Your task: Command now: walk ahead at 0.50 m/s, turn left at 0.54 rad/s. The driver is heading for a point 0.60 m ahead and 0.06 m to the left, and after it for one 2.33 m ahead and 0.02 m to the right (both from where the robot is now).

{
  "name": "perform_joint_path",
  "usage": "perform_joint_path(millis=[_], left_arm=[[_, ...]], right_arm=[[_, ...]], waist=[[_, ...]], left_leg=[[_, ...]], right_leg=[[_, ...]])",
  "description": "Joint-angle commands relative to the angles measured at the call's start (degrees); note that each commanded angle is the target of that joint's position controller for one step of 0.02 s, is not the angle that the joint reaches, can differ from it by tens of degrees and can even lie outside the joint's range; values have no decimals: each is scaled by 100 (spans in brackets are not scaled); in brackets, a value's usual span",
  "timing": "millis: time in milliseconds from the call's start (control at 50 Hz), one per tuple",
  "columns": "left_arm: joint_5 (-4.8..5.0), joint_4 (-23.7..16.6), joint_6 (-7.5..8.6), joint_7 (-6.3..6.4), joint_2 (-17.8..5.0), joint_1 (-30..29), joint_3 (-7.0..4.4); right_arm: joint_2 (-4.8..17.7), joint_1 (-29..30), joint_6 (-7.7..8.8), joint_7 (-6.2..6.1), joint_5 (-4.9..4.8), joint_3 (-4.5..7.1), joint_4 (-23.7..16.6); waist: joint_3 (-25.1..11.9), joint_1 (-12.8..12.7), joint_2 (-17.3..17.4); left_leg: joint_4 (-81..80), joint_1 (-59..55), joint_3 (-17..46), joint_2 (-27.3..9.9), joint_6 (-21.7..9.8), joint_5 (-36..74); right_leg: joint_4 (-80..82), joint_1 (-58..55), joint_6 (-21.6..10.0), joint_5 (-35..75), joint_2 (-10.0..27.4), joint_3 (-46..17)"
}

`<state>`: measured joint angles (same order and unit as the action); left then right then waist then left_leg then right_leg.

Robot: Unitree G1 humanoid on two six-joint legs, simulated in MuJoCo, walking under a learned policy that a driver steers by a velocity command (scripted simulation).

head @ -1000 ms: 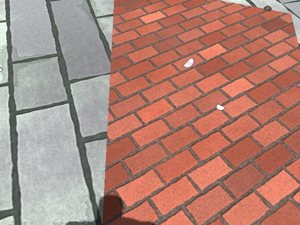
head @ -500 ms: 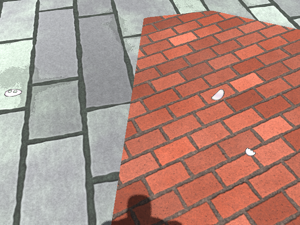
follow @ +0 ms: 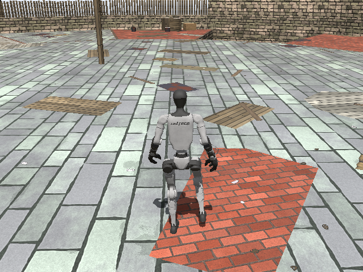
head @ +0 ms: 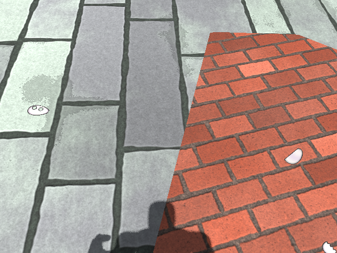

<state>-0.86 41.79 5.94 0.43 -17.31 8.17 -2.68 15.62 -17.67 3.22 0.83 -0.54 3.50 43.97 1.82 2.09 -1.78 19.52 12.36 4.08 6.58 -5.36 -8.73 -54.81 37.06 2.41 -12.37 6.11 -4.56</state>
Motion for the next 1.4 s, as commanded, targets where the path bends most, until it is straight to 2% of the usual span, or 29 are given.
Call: perform_joint_path(millis=[20, 140, 220, 240, 260, 280, 300, 320, 360, 440, 580, 680, 740, 760, 780, 800, 820, 860, 880, 940, 1060, 1220, 1240, 1260, 1280, 1300, 1340, 1360, 1400], left_arm=[[-18, -424, 19, 17, -270, -245, -63], [126, -688, 132, -125, -452, -1019, -111], [93, -481, 228, -112, -774, -48, -295], [-5, -414, 242, -62, -1051, 755, -376], [-55, -239, 159, -52, -1517, 1332, -497], [104, -203, 110, -91, -1125, 1401, -436], [109, -300, 83, -69, -702, 1124, -324], [56, -324, 41, -59, -582, 804, -265], [-7, -247, 23, -51, -379, 497, -184], [62, -57, 104, -67, -506, 496, -255], [92, 226, 2, -17, -827, 670, -338], [237, 476, -167, -24, -1037, 1018, -385], [303, 575, -243, 6, -1105, 952, -334], [119, 433, -184, -7, -773, 987, -186], [39, 414, -108, -133, -142, 1830, 80], [257, 673, -87, -142, -834, 1489, -111], [432, 438, -115, -142, -923, 920, -160], [257, 493, -231, -23, -699, 741, -146], [238, 593, -369, 13, -644, 1009, -162], [194, 652, -624, 126, -400, 1334, -176], [149, 159, -737, 48, -351, 437, -195], [160, -281, -851, -195, -415, 174, -303], [137, -257, -833, -182, -503, 334, -348], [126, -234, -809, -97, -973, 617, -505], [62, -301, -796, 16, -1704, 793, -661], [-56, -345, -684, -42, -1406, 989, -555], [62, -399, -513, -49, -1131, 538, -493], [173, -444, -519, -12, -961, 284, -444], [169, -533, -584, 73, -904, 59, -402]], right_arm=[[1008, 178, 87, -118, -52, 271, -444], [971, -358, -31, -194, -118, 276, -289], [798, -194, -97, -198, -58, 238, -396], [474, -178, -77, -166, 14, 111, -508], [52, -1081, -17, -153, -111, -19, -621], [579, -1082, 5, -169, -196, 42, -565], [1011, -428, -27, -178, -176, 163, -600], [1018, -24, -64, -189, -105, 185, -696], [826, 175, -98, -134, -58, 206, -810], [446, 278, -214, -84, -87, 142, -956], [278, 1272, -124, 110, -73, 51, -1212], [306, 1801, -105, 242, -59, 61, -1520], [791, 275, -55, 161, 75, 331, -1142], [1241, -468, -97, 33, 179, 430, -975], [1600, -317, -92, -28, 309, 358, -1055], [1185, -543, -110, -15, 259, 309, -1094], [1029, -175, -84, 10, 202, 233, -987], [650, 488, -22, 20, 79, 128, -859], [556, 754, -1, 30, 111, 105, -834], [548, 1238, 129, 10, 247, 122, -720], [749, 1221, -48, -259, 191, 206, -416], [1036, 1178, -328, -268, -90, 335, -191], [958, 1009, -337, -269, -124, 328, -96], [793, 712, -320, -251, -15, 299, -20], [500, 933, -273, -217, 256, 189, -330], [586, 1377, -257, -209, 225, 193, -425], [696, 1494, -285, -228, 4, 243, -377], [750, 1477, -306, -280, 49, 266, -322], [770, 1420, -334, -318, 79, 289, -309]], waist=[[-190, -87, 495], [-180, 175, 691], [-585, -411, 833], [-1353, -767, 369], [-2178, -474, -1384], [-2039, -571, -1406], [-1219, -754, -687], [-720, -687, -285], [-217, -429, -390], [-61, -310, -375], [121, -611, -132], [319, -630, -132], [-638, 373, -192], [-1402, 611, 355], [-2528, 53, 1615], [-3145, 575, 739], [-2166, 454, 780], [-1054, -1, 501], [-904, -266, 580], [-753, -574, 747], [-493, -298, 738], [-458, -308, 735], [-519, -373, 597], [-731, -367, -176], [-822, -282, -1821], [-1398, -659, -1238], [-1100, -464, -435], [-942, -369, -234], [-919, -194, -390]], left_leg=[[-752, 378, 944, -1148, -897, 1200], [-201, -168, 1598, -1329, -621, 302], [977, -354, 1859, -1163, -305, 847], [2412, 253, 1443, -821, -109, 337], [4369, 2314, 636, 34, 317, -2204], [5300, 3231, 639, -403, 389, -2494], [5568, 3445, 624, -640, 427, -1935], [5488, 3303, 411, -836, 464, -1490], [5028, 2903, 374, -1140, 480, -1025], [4442, 2840, 180, -1304, 544, -659], [2443, 2663, -256, -1229, 496, 1035], [1607, 2299, -613, -926, 170, 344], [662, -250, -806, -349, -253, 1126], [1092, -2169, 227, -1330, -551, 3268], [1182, -3896, 2739, -3380, -1824, 5039], [995, -3479, 2624, -3218, -1771, 4974], [868, -2867, 1550, -2920, -1457, 4956], [337, -1363, 751, -2378, -968, 3840], [3, -645, 416, -2258, -901, 3577], [-430, 260, -261, -2201, -961, 3496], [-708, -37, -775, -2267, -855, 1763], [383, -801, -877, -2566, -425, 1810], [850, -669, -1065, -2356, -142, 1663], [1908, -154, -1447, -1864, 317, 990], [3669, 1809, -1680, -894, 929, -2158], [4760, 2390, -518, -557, 976, -3300], [5008, 2725, -68, -794, 815, -2511], [4738, 2771, -22, -867, 816, -2148], [4452, 2305, -26, -790, 866, -1668]], right_leg=[[1200, -391, 142, 1146, -227, 180], [2636, -922, 25, 1674, -569, -32], [3061, -2353, -426, 957, -503, 37], [2898, -3785, -778, 705, 327, -681], [3148, -5901, -1755, -139, 1699, -3118], [3601, -5855, -1828, -1665, 1955, -4185], [3749, -5139, -1527, -1819, 1649, -3322], [3817, -4392, -1322, -1092, 1385, -2478], [4106, -3399, -1196, -10, 962, -1426], [4540, -3027, -1329, 865, 886, -452], [4597, -3376, -1144, 1683, 770, 870], [4119, -3977, -1018, 3111, 999, 1178], [2005, -3591, -685, 5131, 671, 1414], [404, -2206, -407, 2848, 323, 1387], [-1819, -352, -21, -2753, -645, 797], [-2273, -515, -42, -2816, -628, -412], [-2133, -51, -68, -2537, -375, -323], [-1320, -143, 16, -1786, -29, -17], [-1201, -717, 85, -1497, 31, 26], [-841, -1336, 277, -883, -68, 159], [402, -1022, 195, 51, 66, 305], [2109, -1458, -271, -237, -282, 868], [2714, -1939, -428, 465, -415, 855], [3124, -2785, -721, 2382, -107, 163], [3005, -3964, -1766, 4931, 1275, -1850], [3161, -4119, -2503, 4769, 1675, -2457], [3178, -3919, -2010, 3888, 1114, -1606], [3221, -3742, -1779, 3491, 957, -1436], [3331, -3286, -1663, 3306, 752, -1292]])
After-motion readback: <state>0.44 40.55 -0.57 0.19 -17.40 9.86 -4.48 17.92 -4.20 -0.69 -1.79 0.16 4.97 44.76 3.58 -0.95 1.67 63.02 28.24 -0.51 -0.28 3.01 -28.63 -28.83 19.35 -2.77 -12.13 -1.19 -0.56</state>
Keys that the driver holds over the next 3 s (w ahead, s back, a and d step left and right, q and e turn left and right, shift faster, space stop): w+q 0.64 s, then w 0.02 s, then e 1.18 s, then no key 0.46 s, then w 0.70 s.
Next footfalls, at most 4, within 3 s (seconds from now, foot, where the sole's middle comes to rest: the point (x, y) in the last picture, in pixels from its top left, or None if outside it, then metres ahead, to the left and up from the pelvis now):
0.24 right None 0.33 -0.14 -0.78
0.76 left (112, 241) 0.51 0.21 -0.78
1.26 right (167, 213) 0.62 -0.01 -0.78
1.72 left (121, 211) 0.64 0.18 -0.78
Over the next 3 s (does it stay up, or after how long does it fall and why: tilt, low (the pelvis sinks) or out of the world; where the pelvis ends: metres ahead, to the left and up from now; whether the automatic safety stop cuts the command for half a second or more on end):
stays up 0.79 -0.01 -0.03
